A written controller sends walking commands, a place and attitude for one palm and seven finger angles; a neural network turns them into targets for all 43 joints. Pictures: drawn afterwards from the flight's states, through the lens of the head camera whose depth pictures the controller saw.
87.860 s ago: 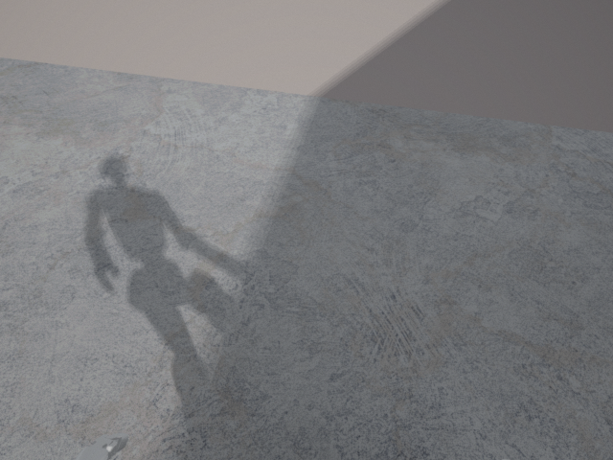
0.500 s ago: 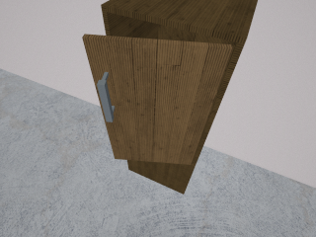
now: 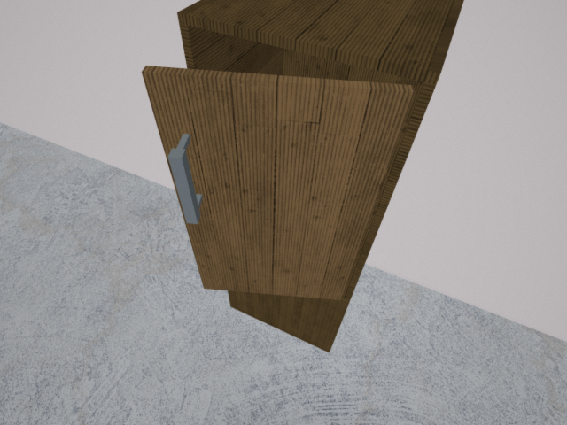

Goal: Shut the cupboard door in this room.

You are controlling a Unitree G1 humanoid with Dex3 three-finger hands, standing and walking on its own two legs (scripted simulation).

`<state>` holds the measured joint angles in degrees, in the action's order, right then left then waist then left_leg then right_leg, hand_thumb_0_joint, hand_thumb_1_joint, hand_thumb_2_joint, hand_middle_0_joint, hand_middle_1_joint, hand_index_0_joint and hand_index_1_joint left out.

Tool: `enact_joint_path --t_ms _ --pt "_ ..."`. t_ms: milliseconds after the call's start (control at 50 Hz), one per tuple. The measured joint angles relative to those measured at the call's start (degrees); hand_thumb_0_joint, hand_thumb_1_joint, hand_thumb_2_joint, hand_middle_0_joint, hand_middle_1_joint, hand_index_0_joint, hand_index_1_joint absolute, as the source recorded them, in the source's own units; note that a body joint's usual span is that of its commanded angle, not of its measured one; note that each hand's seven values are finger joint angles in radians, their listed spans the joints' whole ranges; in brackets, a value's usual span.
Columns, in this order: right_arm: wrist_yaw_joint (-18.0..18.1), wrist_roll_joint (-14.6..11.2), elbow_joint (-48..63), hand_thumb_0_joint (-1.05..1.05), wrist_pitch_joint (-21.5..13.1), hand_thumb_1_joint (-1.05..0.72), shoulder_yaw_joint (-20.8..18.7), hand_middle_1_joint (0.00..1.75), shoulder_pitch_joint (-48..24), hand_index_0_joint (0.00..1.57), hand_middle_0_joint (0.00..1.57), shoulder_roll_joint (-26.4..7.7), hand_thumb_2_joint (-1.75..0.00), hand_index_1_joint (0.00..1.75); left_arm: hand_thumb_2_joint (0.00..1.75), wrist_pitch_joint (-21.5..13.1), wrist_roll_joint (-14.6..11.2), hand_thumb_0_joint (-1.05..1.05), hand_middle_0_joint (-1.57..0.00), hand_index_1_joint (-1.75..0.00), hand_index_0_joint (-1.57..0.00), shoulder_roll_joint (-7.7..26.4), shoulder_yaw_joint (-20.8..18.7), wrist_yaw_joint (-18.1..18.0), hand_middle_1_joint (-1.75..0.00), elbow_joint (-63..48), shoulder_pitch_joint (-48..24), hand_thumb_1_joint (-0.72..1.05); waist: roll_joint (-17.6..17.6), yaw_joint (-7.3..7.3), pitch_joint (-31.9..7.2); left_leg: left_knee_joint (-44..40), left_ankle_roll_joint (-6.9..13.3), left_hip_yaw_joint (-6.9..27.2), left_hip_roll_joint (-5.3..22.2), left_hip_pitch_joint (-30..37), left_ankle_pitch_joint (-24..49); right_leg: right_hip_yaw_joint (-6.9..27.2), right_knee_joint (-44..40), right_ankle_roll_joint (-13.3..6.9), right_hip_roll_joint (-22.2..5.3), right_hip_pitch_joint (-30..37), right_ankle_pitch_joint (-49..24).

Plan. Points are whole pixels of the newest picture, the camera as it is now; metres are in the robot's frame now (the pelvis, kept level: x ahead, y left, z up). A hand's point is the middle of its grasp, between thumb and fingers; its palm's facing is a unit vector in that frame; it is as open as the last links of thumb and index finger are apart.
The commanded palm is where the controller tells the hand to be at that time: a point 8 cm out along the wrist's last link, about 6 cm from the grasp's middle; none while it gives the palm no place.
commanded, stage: look again from close up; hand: left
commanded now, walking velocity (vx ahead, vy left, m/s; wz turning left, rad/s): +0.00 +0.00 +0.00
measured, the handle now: (189, 180) +0.46 +0.19 +0.08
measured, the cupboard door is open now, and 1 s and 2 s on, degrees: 20 20 20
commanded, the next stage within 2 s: raise the hand and make a fist in 0.08 s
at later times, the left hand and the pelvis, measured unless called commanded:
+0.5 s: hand (175, 389) +0.17 +0.15 +0.00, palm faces +0.02 -1.00 -0.03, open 6.7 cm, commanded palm +0.09 +0.22 -0.04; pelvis -0.05 -0.03 -0.05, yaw +2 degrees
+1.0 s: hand (152, 395) +0.16 +0.18 +0.00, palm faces +0.03 -1.00 -0.03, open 4.2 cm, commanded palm +0.12 +0.23 +0.01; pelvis -0.06 -0.02 -0.07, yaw +3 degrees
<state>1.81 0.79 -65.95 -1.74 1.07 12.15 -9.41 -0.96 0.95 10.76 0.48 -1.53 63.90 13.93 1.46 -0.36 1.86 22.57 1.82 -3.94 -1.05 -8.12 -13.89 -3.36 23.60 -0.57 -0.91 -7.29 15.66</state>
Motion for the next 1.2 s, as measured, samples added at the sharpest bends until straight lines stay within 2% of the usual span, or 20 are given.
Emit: enact_joint_path --t_ms 200,220,240,280,340,400,480,520,580,640,700,780,820,880,920,960,1000,1060,1120,1200 --pt "-0.11 -0.09 0.41 0.00 0.16 -0.91 0.05 0.30 -0.01 0.20 0.20 -0.27 -0.90 0.30 0.90 -0.45 0.17 0.00 -0.20 -0.30 -0.20 -0.24 0.06 -0.43 -0.29 0.04 0.26 0.90 -0.46 -0.06 -0.09 0.73 -0.46 0.46 0.49 -0.84 0.24 -0.48 -0.44 -0.27 0.45 -0.13 -0.44" --pt "0.47 -0.41 2.96 0.00 -1.09 -0.91 0.24 0.30 0.64 0.20 0.20 -0.40 -0.90 0.30 0.90 2.58 -1.17 0.01 -0.20 -0.30 -0.20 -0.65 -3.21 0.05 -0.29 -9.36 2.98 0.90 -0.42 0.17 0.99 2.36 -0.53 0.49 0.69 -1.59 -0.33 -0.52 1.52 -0.24 0.53 -1.14 -0.19" --pt "1.75 -1.59 6.10 0.00 -4.10 -0.91 0.88 0.30 1.88 0.20 0.20 -0.65 -0.90 0.30 0.90 2.50 -3.15 0.01 -0.21 -0.30 -0.20 -0.34 -3.65 -0.79 -0.30 -20.63 6.39 0.90 -0.16 0.23 2.14 3.78 -0.49 0.37 0.60 -1.98 -0.99 -0.40 5.68 -0.30 0.26 -2.98 0.57" --pt "3.14 -2.59 10.05 0.00 -10.12 -0.91 0.88 0.30 4.29 0.20 0.21 -1.18 -0.90 0.30 0.90 -0.85 -6.71 0.02 -0.21 -0.30 -0.21 0.70 -3.12 -3.32 -0.30 -37.85 10.92 0.90 0.35 0.35 1.80 5.35 -0.55 0.18 -0.49 -2.42 -1.70 0.19 13.01 -0.54 -0.90 -6.41 2.11" --pt "1.70 -2.41 15.66 0.00 -14.07 -0.91 -0.94 0.30 6.87 0.20 0.20 -2.87 -0.90 0.30 0.90 -4.28 -9.11 0.02 -0.23 -0.32 -0.22 0.32 -3.25 -3.47 -0.32 -51.14 9.51 0.91 -1.35 1.71 -2.34 9.22 -0.54 1.78 -1.92 -6.13 -2.68 0.05 13.84 -1.01 -1.86 -7.84 5.10" --pt "0.34 -1.74 19.88 0.01 -14.81 -0.91 -1.95 0.30 4.33 0.20 0.20 -4.29 -0.90 0.30 0.90 -13.60 -10.79 0.01 -0.26 -0.36 -0.25 -1.00 -6.32 1.23 -0.36 -52.58 4.07 0.91 -3.56 2.75 -5.46 15.37 -0.70 2.29 -1.04 -13.01 -4.43 -0.24 17.09 -0.86 -1.05 -13.37 6.46" --pt "-1.50 -1.35 26.13 0.01 -14.67 -0.91 -2.82 0.30 0.35 0.20 0.20 -3.20 -0.90 0.30 0.90 -27.43 -14.94 0.00 -0.31 -0.42 -0.31 -0.37 -9.82 14.67 -0.42 -51.12 2.96 0.91 -0.37 2.54 -7.93 23.63 -1.95 1.51 0.19 -23.59 -6.40 0.74 26.62 -2.15 -0.07 -25.12 8.00" --pt "-1.92 -1.62 29.57 0.01 -14.54 -0.91 -3.14 0.30 -0.64 0.20 0.21 -3.51 -0.90 0.30 0.90 -30.33 -16.13 0.00 -0.34 -0.45 -0.34 0.22 -10.66 21.25 -0.45 -49.82 4.52 0.90 1.25 1.99 -7.88 27.98 -2.49 1.71 0.79 -27.98 -7.56 0.52 30.75 -2.87 0.39 -29.43 9.17" --pt "-1.25 -2.12 34.00 0.01 -14.22 -0.90 -3.84 0.30 -1.15 0.20 0.20 -5.28 -0.90 0.30 0.90 -28.70 -17.14 0.00 -0.40 -0.51 -0.40 1.27 -11.42 25.33 -0.51 -49.62 8.58 0.90 1.61 0.64 -7.37 33.71 -3.03 2.87 1.47 -33.01 -9.19 -0.68 35.33 -3.56 0.87 -33.64 10.62" --pt "0.08 -2.31 36.01 0.01 -14.79 -0.91 -4.47 0.30 -1.12 0.20 0.20 -6.79 -0.90 0.30 0.90 -27.86 -17.94 0.01 -0.46 -0.57 -0.45 2.20 -12.39 23.48 -0.57 -52.78 12.43 0.89 0.49 -0.96 -7.21 38.24 -3.05 4.59 1.84 -36.62 -10.63 -2.36 38.35 -3.62 1.21 -36.04 11.86" --pt "1.58 -2.32 35.44 0.01 -15.84 -0.91 -3.90 0.30 -1.25 0.19 0.20 -7.13 -0.90 0.30 0.90 -30.31 -19.17 0.02 -0.51 -0.63 -0.51 2.82 -12.82 20.36 -0.63 -59.23 13.18 0.89 -0.80 -2.21 -7.12 41.48 -2.98 6.32 1.85 -38.88 -11.66 -3.66 40.26 -3.77 1.73 -37.16 12.70" --pt "2.88 -2.81 33.95 0.01 -16.32 -0.91 -1.18 0.30 -1.36 0.19 0.20 -6.24 -0.90 0.30 0.91 -30.84 -20.26 0.02 -0.58 -0.71 -0.57 3.25 -10.23 20.99 -0.71 -64.91 8.24 0.90 -2.78 -2.09 -6.91 43.31 -2.81 7.97 1.45 -39.86 -12.09 -4.43 40.86 -3.60 2.44 -37.07 12.98" --pt "3.18 -3.20 33.75 0.01 -15.68 -0.90 0.20 0.30 -0.99 0.20 0.20 -5.08 -0.90 0.30 0.91 -27.00 -19.43 0.02 -0.61 -0.75 -0.61 3.90 -8.44 22.64 -0.75 -64.73 4.80 0.90 -3.43 -1.39 -6.91 42.74 -2.66 7.96 1.31 -39.48 -11.79 -4.10 40.20 -3.34 2.65 -36.66 12.70" --pt "3.28 -3.66 34.61 0.01 -13.74 -0.90 1.62 0.30 0.57 0.20 0.21 -3.05 -0.90 0.30 0.91 -17.47 -17.93 0.01 -0.67 -0.81 -0.67 5.31 -7.16 23.99 -0.80 -62.88 1.98 0.89 -3.66 0.06 -6.89 40.10 -2.45 6.70 1.37 -37.53 -11.02 -2.71 38.11 -2.90 2.73 -35.38 11.80" --pt "3.19 -3.67 35.48 0.01 -12.63 -0.90 1.90 0.30 2.22 0.20 0.21 -2.09 -0.90 0.30 0.90 -12.01 -17.94 0.01 -0.71 -0.85 -0.70 5.56 -7.72 22.84 -0.84 -62.77 2.68 0.89 -3.74 1.09 -6.83 37.81 -2.40 5.65 1.43 -35.58 -10.51 -1.61 36.19 -2.74 2.76 -33.93 10.99" --pt "3.13 -3.49 35.89 0.01 -12.12 -0.90 1.72 0.30 4.02 0.20 0.21 -1.56 -0.90 0.30 0.90 -9.61 -18.60 0.02 -0.75 -0.89 -0.74 4.98 -9.38 20.14 -0.88 -64.30 4.90 0.89 -3.69 1.68 -6.84 35.64 -2.12 4.73 1.49 -33.62 -10.25 -0.64 34.23 -2.64 2.84 -32.35 10.43" --pt "2.97 -3.18 35.61 0.01 -12.18 -0.90 1.19 0.30 5.72 0.20 0.21 -1.49 -0.90 0.30 0.90 -10.44 -19.16 0.02 -0.78 -0.93 -0.78 4.19 -11.42 17.14 -0.92 -66.74 7.45 0.89 -3.47 1.65 -6.98 33.92 -1.81 4.15 1.46 -32.02 -10.17 -0.01 32.53 -2.40 2.84 -30.92 10.13" --pt "2.39 -2.54 34.46 0.01 -12.56 -0.90 0.39 0.30 7.28 0.20 0.21 -2.34 -0.90 0.30 0.90 -14.83 -19.21 0.02 -0.84 -0.99 -0.83 3.59 -13.65 14.85 -0.98 -69.76 10.09 0.89 -3.18 1.04 -7.23 32.52 -1.33 4.10 1.09 -30.87 -10.23 0.10 30.81 -1.88 2.54 -29.52 10.05" --pt "1.93 -2.32 33.60 0.01 -13.01 -0.90 -0.01 0.30 7.17 0.20 0.21 -4.10 -0.90 0.30 0.90 -17.82 -18.94 0.02 -0.89 -1.05 -0.88 3.69 -13.26 16.12 -1.04 -70.75 10.65 0.90 -3.44 0.44 -6.86 32.59 -0.76 4.62 0.57 -30.97 -10.50 -0.41 30.17 -1.38 2.08 -28.98 10.23" --pt "2.22 -2.69 33.67 0.01 -13.79 -0.90 -0.33 0.30 5.30 0.20 0.21 -5.83 -0.90 0.30 0.91 -16.11 -18.44 0.01 -0.96 -1.13 -0.96 3.75 -9.64 19.82 -1.12 -70.36 9.98 0.90 -3.91 0.04 -6.00 32.67 0.01 4.78 0.12 -30.87 -10.78 -0.57 29.44 -0.69 1.68 -28.37 10.22"
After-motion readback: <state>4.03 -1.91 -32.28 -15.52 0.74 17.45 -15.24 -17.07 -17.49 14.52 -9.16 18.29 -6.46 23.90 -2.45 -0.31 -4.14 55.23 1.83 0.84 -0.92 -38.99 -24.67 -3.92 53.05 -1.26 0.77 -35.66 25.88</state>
